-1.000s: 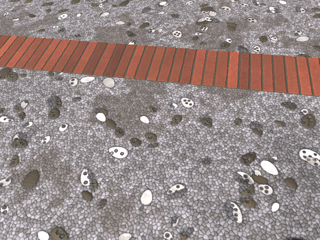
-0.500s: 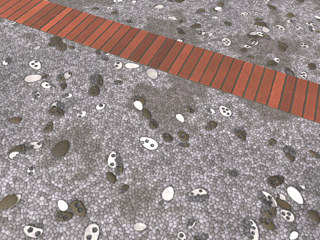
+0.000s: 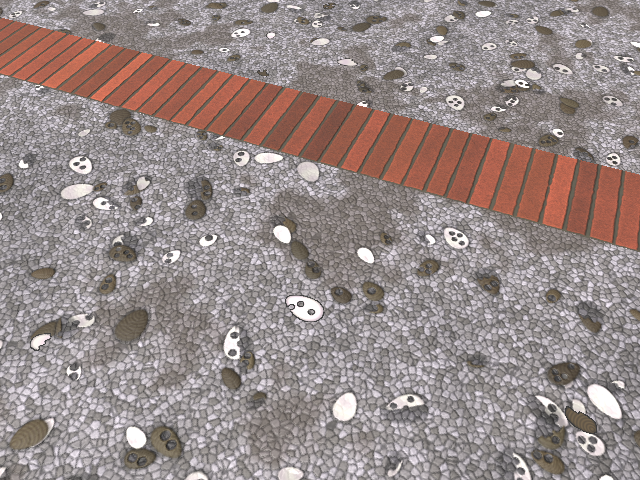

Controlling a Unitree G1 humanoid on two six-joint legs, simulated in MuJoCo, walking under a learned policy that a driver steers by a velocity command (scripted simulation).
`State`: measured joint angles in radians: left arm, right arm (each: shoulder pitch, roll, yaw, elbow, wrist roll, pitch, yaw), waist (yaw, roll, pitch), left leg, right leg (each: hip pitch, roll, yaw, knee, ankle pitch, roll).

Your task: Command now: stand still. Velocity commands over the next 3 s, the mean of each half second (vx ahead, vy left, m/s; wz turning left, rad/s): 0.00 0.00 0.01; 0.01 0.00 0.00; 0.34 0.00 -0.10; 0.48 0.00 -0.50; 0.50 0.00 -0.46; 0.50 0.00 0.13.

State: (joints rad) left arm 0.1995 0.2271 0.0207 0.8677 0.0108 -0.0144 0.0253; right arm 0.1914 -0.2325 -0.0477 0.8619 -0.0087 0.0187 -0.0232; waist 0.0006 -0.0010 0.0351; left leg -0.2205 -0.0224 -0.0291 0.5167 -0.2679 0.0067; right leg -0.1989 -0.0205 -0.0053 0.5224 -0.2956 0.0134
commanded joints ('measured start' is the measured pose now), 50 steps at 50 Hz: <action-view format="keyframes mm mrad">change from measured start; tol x2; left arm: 1 0 119 26 -29 -2 -10 4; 24 45 100 14 125 -6 -3 13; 48 131 59 -1 202 -9 1 15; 50 134 96 13 198 -22 6 22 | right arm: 1 -19 -97 -21 -24 2 -13 -7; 23 1 -87 -9 170 8 -11 -21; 50 83 -64 10 253 20 -14 -28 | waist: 1 6 8 -28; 47 0 1 15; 48 0 -3 -9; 50 2 -28 38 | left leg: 1 30 47 -55 -81 155 18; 14 49 45 -40 -94 180 14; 47 21 36 -12 -112 141 3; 48 30 23 3 -110 44 5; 50 -46 -14 37 -57 -276 27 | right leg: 1 -26 -38 41 -101 127 -20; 17 -15 -16 25 -124 148 -22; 47 -28 -2 22 -139 126 -32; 48 -18 8 14 -145 22 -36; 50 -68 7 40 -151 -324 -74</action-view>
